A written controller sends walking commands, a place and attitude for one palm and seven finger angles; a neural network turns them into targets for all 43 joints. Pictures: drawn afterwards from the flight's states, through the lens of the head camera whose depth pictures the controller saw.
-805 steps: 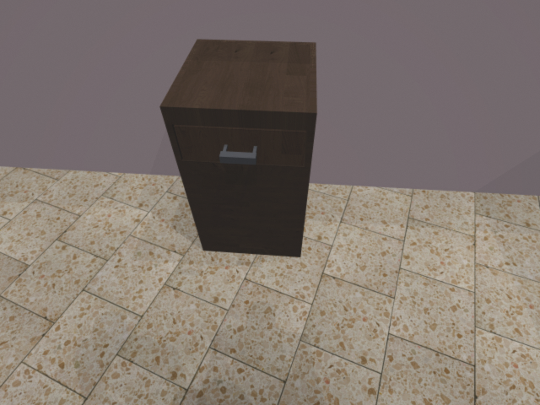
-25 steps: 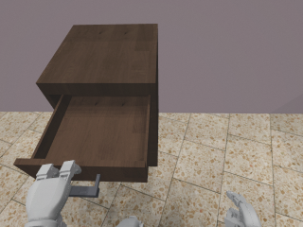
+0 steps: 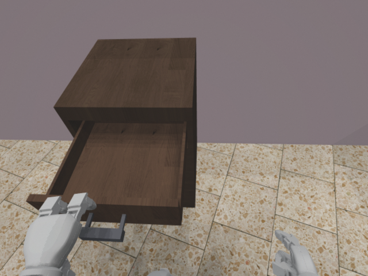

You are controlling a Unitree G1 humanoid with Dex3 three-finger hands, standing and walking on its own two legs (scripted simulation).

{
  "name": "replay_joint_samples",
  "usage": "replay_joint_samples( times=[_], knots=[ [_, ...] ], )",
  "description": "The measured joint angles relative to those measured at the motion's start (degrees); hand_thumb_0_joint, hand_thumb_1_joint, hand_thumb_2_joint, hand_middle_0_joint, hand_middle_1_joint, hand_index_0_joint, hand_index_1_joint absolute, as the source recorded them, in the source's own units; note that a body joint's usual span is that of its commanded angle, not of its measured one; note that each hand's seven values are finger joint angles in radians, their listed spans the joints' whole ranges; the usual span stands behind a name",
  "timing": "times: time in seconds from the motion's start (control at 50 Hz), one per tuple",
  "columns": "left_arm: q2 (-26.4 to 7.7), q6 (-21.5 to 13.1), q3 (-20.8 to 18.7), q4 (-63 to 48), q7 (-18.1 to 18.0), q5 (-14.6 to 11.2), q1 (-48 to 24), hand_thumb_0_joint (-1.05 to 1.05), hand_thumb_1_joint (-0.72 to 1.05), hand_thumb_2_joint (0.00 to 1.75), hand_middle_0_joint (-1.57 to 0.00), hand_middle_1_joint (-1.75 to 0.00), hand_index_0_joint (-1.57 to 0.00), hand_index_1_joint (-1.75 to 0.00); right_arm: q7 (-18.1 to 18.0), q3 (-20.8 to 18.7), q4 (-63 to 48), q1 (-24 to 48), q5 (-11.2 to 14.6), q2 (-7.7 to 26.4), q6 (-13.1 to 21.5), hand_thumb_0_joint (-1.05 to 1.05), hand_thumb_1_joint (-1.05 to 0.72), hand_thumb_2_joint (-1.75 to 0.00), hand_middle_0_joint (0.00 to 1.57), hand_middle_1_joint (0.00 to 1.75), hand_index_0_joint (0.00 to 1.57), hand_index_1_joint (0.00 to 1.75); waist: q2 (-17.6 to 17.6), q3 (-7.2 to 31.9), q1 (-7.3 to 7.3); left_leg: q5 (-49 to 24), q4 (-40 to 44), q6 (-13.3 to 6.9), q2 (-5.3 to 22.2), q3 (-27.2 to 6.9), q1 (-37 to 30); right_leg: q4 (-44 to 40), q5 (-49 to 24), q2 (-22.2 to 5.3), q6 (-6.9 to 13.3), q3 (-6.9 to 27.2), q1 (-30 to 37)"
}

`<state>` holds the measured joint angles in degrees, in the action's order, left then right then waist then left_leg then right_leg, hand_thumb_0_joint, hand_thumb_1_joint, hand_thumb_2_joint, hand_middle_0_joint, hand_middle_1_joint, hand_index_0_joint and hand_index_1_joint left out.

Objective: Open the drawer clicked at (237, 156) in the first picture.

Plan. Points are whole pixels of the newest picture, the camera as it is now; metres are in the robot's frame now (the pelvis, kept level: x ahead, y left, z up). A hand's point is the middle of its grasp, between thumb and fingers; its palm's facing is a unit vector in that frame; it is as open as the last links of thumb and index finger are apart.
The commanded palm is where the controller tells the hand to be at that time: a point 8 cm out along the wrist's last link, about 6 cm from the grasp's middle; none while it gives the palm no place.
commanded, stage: lift the hand off the handle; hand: left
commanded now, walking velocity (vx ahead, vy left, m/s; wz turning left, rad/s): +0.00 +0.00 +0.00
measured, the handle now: (104, 225) +0.25 +0.25 -0.11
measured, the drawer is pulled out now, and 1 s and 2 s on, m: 0.28 0.28 0.28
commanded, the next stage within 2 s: draw the hand back to the body in 0.42 s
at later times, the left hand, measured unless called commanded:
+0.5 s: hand (71, 229) +0.20 +0.25 +0.04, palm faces -0.01 -0.10 -0.99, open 13.9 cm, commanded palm +0.18 +0.24 +0.09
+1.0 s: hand (48, 226) +0.19 +0.26 +0.09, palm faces +0.00 -0.09 -1.00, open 13.9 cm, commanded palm +0.16 +0.26 +0.15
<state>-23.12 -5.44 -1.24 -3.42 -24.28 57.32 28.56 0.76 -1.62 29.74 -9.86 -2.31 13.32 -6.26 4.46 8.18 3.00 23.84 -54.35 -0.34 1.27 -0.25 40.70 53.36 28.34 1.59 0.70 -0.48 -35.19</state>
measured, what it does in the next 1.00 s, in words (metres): stands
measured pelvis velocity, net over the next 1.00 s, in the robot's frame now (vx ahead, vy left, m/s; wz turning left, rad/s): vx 0.02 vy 0.00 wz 0.00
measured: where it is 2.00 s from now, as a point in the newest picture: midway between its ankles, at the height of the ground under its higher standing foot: outside the picture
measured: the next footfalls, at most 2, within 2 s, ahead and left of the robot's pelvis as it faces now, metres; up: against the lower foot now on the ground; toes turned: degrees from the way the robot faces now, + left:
none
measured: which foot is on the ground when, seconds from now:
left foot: down 0.00-1.00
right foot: down 0.00-1.00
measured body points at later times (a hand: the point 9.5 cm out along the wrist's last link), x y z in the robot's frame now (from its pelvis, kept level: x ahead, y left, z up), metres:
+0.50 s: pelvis +0.01 +0.00 +0.02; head +0.03 -0.03 +0.46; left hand +0.19 +0.25 +0.09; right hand +0.20 -0.22 -0.08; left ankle +0.03 +0.12 -0.69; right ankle -0.02 -0.12 -0.69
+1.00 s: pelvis +0.02 +0.00 +0.03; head +0.03 -0.03 +0.47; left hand +0.18 +0.27 +0.14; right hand +0.22 -0.22 -0.07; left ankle +0.03 +0.12 -0.69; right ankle -0.02 -0.12 -0.69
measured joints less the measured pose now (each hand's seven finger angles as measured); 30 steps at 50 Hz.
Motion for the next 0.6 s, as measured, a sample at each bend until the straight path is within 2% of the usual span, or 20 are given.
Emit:
replay_joint_samples(
  times=[0.34,0.5,0.6],
  knots=[
    [-0.19,3.03,1.40,-3.48,3.32,-1.23,-0.42,0.00,-0.49,0.30,-0.32,-1.20,-0.32,-1.20,0.03,0.60,0.18,-0.30,0.80,-0.24,0.15,0.01,-0.90,-0.90,0.20,0.30,0.20,0.30,0.26,-0.83,0.08,-1.46,4.67,-0.09,-0.17,0.72,-5.22,-4.39,-1.58,-0.22,-0.15,0.73,4.82],
    [-0.26,3.00,1.07,-2.83,4.67,-1.47,-1.13,0.00,-0.49,0.30,-0.32,-1.20,-0.31,-1.20,-0.08,0.40,0.15,0.04,0.89,0.05,0.67,0.01,-0.90,-0.90,0.20,0.30,0.20,0.30,0.01,-1.49,0.36,-1.86,6.00,0.01,-0.18,0.63,-6.40,-5.76,-2.00,-0.22,-0.06,0.64,6.02],
    [-0.60,1.71,0.68,-3.65,5.04,-1.37,-0.50,0.00,-0.49,0.30,-0.32,-1.20,-0.32,-1.20,-0.11,0.26,0.27,0.16,0.64,0.07,0.75,0.01,-0.90,-0.90,0.20,0.30,0.20,0.30,-0.23,-1.55,0.45,-1.74,6.20,0.09,-0.09,0.61,-6.60,-6.05,-1.94,-0.13,0.03,0.64,6.25]
  ],
)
